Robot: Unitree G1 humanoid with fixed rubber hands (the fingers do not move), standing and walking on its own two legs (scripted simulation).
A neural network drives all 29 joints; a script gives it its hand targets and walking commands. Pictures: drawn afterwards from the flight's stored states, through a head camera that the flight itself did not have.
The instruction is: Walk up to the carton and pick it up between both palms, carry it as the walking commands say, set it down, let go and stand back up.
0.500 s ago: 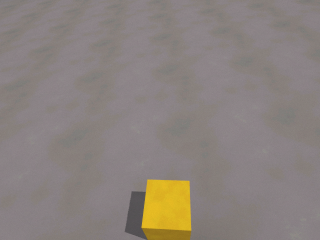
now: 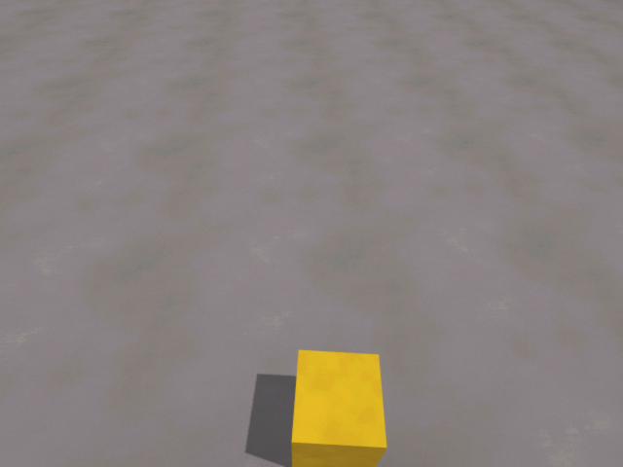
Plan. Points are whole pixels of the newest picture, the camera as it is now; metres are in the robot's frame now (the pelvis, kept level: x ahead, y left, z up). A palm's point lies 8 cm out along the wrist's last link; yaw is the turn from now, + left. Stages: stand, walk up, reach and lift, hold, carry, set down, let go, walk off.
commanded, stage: walk up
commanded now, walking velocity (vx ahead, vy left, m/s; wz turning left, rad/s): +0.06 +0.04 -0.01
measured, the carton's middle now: (335, 412) +0.43 -0.06 -0.64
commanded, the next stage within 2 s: none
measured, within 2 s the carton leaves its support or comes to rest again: neither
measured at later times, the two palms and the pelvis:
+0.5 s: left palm out of the picture +0.08 +0.24 -0.13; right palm out of the picture +0.08 -0.21 -0.14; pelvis +0.05 +0.01 +0.00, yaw -2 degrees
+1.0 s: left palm out of the picture +0.06 +0.25 -0.13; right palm out of the picture +0.07 -0.21 -0.14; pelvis +0.04 +0.02 +0.00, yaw -2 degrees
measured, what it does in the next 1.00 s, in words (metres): steps on the spot: right foot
